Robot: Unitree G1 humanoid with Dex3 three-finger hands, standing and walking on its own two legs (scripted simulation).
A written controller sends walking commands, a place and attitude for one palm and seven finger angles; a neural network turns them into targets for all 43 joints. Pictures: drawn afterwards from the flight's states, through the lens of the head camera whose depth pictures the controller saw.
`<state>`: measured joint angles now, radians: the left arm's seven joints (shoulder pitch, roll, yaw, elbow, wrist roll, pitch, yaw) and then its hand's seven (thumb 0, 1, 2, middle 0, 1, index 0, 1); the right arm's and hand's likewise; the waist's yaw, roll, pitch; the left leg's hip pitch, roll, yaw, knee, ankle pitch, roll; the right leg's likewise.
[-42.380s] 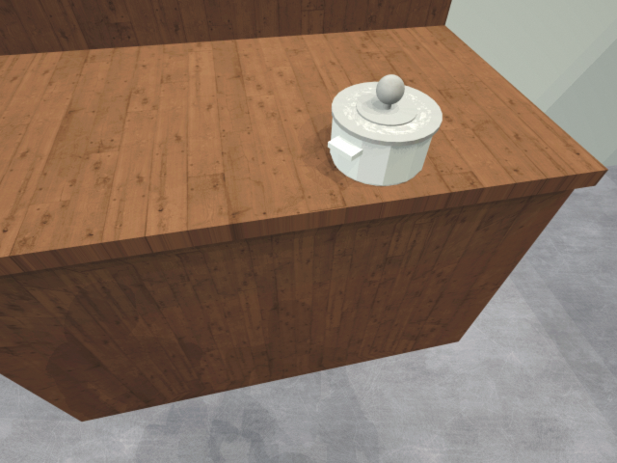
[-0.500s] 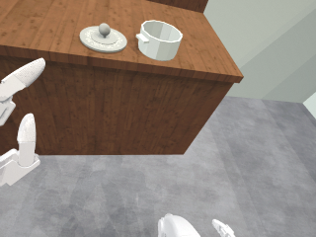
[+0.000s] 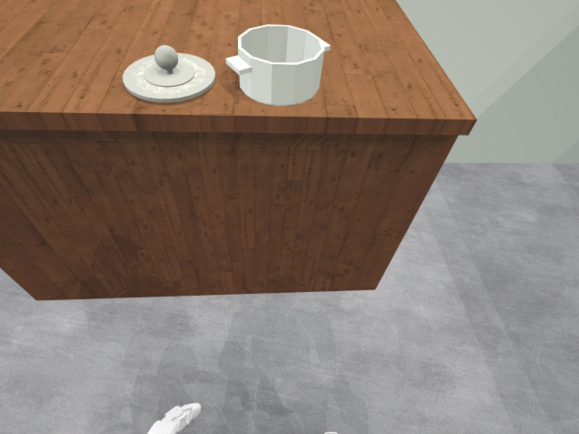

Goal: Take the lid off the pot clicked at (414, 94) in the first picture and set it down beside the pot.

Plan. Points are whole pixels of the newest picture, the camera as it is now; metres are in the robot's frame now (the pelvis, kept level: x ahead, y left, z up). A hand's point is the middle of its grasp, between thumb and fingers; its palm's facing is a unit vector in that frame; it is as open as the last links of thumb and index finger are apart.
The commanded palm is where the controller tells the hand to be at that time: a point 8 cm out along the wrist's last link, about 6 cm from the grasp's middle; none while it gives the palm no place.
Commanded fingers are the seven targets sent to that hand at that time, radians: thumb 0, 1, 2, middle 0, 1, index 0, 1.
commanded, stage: let the arm hang, fingers relaxed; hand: left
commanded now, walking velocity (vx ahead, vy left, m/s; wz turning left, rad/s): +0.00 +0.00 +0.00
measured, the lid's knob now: (166, 57) +0.77 +0.26 +0.12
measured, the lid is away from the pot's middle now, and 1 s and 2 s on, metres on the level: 0.23 0.23 0.23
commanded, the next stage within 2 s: look to check the result in 0.76 s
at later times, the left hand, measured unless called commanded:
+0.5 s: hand out of the picture +0.11 +0.16 -0.15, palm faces +0.04 -0.97 -0.23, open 7.1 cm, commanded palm none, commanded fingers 0.00 0.90 0.90 -0.20 -0.30 -0.20 -0.30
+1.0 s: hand out of the picture +0.08 +0.17 -0.15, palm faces +0.02 -0.98 -0.21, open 7.2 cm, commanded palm none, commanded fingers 0.00 0.90 0.90 -0.20 -0.30 -0.20 -0.30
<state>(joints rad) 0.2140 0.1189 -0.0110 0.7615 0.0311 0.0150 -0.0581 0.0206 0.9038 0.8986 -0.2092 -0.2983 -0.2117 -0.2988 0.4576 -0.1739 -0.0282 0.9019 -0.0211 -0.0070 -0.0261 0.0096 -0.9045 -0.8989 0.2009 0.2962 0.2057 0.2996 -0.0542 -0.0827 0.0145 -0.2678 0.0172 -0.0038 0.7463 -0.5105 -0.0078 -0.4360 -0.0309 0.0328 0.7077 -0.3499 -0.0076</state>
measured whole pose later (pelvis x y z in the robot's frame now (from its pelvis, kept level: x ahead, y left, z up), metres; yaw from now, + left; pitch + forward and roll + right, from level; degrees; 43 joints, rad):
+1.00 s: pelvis +0.07 -0.01 +0.03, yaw +0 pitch -1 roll +0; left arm 0.22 0.15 0.02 1.17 0.00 0.00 0.04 0.01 0.94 0.90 -0.20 -0.30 -0.20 -0.30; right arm 0.32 -0.10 -0.02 1.12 -0.01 0.00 -0.05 0.01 -0.91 -0.90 0.20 0.30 0.20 0.30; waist -0.02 0.02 0.06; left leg -0.11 0.01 0.01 0.45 -0.32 0.00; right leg -0.14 0.02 0.00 0.45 -0.29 -0.01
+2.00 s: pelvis +0.06 +0.00 +0.03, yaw +0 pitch -1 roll +0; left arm 0.26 0.12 0.01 1.17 0.01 0.00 0.04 0.01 0.92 0.90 -0.20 -0.30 -0.20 -0.30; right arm 0.31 -0.09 -0.02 1.13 -0.01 -0.01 -0.05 0.00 -0.91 -0.90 0.20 0.30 0.20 0.30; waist -0.01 0.01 0.06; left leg -0.14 -0.01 0.01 0.45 -0.29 0.01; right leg -0.17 0.00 0.01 0.46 -0.27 0.00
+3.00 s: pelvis +0.05 -0.01 +0.03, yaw +0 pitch -1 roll +0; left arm 0.27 0.12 0.01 1.16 0.01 -0.01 0.04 0.01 0.92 0.90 -0.20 -0.30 -0.20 -0.30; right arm 0.31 -0.10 -0.02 1.14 -0.01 -0.01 -0.05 0.00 -0.91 -0.90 0.20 0.30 0.20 0.30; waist -0.01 0.01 0.06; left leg -0.13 0.00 0.01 0.44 -0.28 0.00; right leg -0.17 0.01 0.00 0.45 -0.26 -0.01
